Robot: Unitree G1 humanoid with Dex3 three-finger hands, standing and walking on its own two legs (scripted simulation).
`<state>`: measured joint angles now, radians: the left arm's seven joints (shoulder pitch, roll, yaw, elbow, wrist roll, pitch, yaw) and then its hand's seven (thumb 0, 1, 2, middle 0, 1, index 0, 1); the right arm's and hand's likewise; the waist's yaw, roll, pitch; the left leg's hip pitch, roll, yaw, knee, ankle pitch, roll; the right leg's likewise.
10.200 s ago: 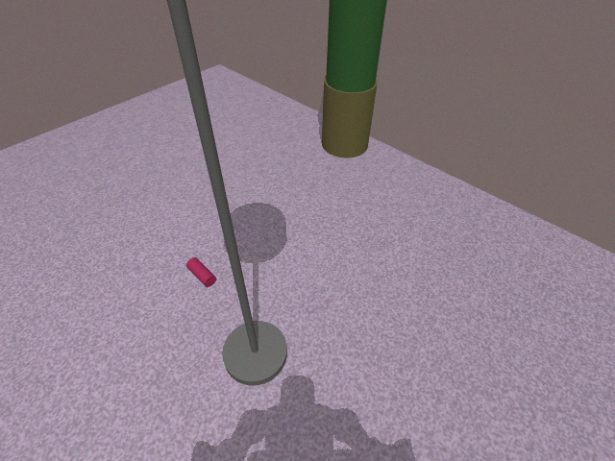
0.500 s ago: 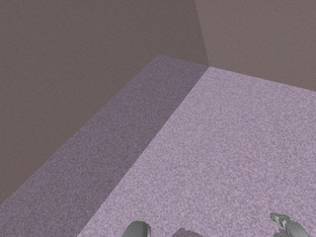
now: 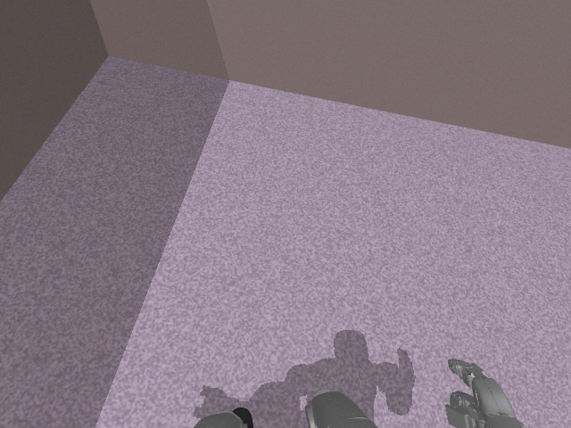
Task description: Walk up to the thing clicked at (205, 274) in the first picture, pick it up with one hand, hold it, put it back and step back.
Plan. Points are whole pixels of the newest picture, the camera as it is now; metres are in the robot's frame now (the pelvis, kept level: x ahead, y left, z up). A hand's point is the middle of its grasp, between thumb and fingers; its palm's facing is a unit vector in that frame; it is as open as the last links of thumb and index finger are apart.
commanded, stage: walk up
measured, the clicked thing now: out of the picture -0.07 -1.57 -0.75
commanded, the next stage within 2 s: none
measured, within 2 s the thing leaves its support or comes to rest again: neither
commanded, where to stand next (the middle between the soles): +0.05 -0.10 m, yaw -105 degrees
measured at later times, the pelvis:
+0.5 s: pelvis -0.10 +0.13 +0.00, yaw -29 degrees
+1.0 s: pelvis -0.13 +0.08 +0.00, yaw -53 degrees
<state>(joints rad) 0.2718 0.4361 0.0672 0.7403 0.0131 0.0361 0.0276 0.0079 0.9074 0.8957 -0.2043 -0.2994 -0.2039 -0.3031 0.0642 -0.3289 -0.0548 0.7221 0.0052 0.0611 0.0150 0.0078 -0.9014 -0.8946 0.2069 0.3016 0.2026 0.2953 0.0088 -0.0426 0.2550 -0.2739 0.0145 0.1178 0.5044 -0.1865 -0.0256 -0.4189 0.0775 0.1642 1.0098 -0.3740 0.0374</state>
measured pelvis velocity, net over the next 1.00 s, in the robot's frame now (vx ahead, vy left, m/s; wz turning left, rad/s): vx -0.13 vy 0.08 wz -0.93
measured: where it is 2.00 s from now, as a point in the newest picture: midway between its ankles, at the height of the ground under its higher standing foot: outside the picture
